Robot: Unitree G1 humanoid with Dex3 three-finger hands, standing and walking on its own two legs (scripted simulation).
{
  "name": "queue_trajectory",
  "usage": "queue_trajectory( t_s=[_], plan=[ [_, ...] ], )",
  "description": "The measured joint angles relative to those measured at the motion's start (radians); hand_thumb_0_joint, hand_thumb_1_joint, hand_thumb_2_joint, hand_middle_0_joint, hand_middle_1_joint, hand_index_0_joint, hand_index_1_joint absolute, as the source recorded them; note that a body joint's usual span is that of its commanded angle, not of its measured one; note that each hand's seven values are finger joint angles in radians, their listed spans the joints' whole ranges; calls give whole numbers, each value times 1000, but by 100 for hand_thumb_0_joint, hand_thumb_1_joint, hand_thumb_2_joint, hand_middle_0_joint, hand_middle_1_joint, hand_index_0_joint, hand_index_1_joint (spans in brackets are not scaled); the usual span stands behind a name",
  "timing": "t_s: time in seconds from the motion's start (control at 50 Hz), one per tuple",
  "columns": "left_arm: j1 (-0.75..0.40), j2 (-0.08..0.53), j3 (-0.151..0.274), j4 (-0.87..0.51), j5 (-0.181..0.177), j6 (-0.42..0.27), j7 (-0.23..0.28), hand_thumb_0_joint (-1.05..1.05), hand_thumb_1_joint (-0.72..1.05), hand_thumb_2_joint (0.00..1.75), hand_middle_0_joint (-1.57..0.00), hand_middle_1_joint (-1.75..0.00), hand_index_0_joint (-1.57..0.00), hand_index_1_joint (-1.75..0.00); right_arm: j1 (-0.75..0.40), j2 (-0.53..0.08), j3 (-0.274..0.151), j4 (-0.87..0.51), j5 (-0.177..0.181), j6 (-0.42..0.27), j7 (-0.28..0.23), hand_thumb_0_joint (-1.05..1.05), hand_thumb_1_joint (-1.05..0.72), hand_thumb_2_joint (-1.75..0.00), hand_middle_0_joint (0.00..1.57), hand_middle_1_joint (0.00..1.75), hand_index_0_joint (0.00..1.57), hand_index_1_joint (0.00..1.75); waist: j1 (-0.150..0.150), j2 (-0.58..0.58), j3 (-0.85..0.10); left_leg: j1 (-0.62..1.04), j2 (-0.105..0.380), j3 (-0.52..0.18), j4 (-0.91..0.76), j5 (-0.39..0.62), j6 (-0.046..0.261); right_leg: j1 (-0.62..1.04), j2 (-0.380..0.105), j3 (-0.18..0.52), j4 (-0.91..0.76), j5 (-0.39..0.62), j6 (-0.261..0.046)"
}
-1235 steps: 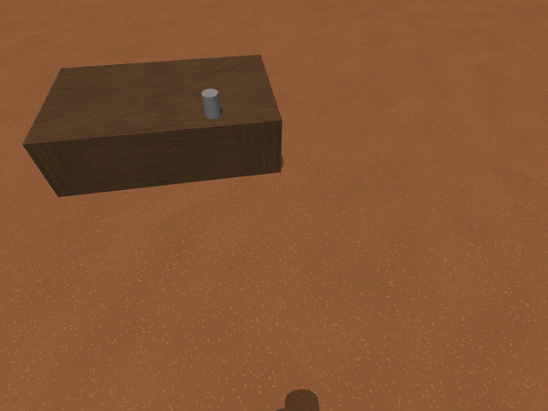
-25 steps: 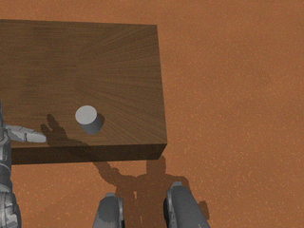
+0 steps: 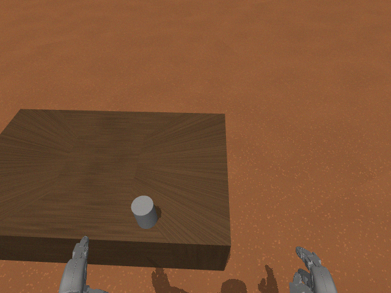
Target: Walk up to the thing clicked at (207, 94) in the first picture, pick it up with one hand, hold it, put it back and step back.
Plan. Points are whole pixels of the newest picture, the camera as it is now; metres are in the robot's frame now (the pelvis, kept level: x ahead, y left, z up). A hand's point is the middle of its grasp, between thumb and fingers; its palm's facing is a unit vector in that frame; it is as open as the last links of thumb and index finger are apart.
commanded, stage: home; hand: left
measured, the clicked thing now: (144, 212) +0.47 +0.19 -0.34
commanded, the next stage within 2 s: none
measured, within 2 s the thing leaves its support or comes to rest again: neither
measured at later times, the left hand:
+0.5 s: hand out of the picture +0.16 +0.17 -0.06, palm faces +0.11 -0.96 -0.28, open 17.5 cm
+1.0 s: hand out of the picture +0.06 +0.24 -0.10, palm faces +0.01 -0.91 -0.41, open 17.6 cm
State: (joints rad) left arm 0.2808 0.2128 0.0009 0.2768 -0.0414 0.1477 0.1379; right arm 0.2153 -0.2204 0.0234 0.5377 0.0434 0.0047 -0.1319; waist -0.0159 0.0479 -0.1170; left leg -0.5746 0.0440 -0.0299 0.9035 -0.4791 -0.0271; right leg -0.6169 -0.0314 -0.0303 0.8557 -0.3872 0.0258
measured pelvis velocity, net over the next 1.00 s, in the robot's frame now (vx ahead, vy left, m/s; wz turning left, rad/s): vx -0.01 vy -0.01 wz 0.03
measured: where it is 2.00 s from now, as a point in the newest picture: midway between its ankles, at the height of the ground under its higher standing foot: outside the picture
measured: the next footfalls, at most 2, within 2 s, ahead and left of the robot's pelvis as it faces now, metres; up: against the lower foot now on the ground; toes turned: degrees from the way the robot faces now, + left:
none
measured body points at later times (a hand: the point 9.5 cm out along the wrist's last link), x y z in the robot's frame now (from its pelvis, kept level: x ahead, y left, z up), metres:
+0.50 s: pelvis -0.01 +0.00 +0.00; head +0.01 -0.01 +0.45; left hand +0.15 +0.22 -0.04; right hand +0.15 -0.25 -0.08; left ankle -0.02 +0.13 -0.69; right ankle +0.02 -0.14 -0.69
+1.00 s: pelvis -0.01 -0.01 +0.04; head -0.01 -0.03 +0.49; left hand +0.05 +0.29 -0.07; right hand +0.06 -0.29 -0.11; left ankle -0.02 +0.13 -0.69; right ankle +0.02 -0.14 -0.69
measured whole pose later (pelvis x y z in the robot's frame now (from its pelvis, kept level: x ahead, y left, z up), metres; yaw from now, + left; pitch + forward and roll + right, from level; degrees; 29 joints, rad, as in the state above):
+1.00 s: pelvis -0.01 -0.01 +0.04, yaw +1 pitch -3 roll +0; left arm 0.23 0.31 0.00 0.94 0.03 0.01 0.04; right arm 0.25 -0.31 -0.03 0.92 -0.04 0.04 -0.02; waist 0.00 0.05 0.03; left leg -0.18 0.02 -0.03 0.53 -0.30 -0.03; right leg -0.24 -0.06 -0.04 0.55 -0.25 0.02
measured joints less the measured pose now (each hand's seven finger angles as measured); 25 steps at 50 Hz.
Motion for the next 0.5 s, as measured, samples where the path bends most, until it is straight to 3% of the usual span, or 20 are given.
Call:
queue_trajectory(
  t_s=[0.06,0.14,0.28,0.5],
  plan=[
    [93,-20,-31,-81,-4,22,-5,-1,-57,4,-5,-5,-5,-5,-2,8,5,-7,0,-8,-5,1,-90,-90,20,30,20,30,10,-5,9,24,-2,-3,-12,3,-2,22,-2,-3,-5,-3,-1],
    [150,-23,-37,-145,-3,46,-4,-1,-56,4,-5,-5,-6,-5,-2,16,10,-18,-6,-26,-20,1,-90,-90,20,30,20,30,19,-18,28,38,-3,-12,-16,7,-6,38,-4,-12,-3,-5,-6],
    [132,2,-12,-175,12,58,10,-1,-56,4,-5,-5,-5,-5,3,17,12,-21,-24,-64,-34,1,-90,-90,20,30,20,30,10,-23,48,39,-4,-23,-10,12,-11,44,-4,-22,2,-3,-11],
    [147,-18,-26,-191,19,65,6,-1,-55,4,-5,-5,-5,-5,50,9,-3,-5,-24,-84,-25,2,-90,-90,20,30,20,30,-8,-17,34,37,-1,-8,2,7,-6,36,-1,-7,9,0,-6]
  ],
)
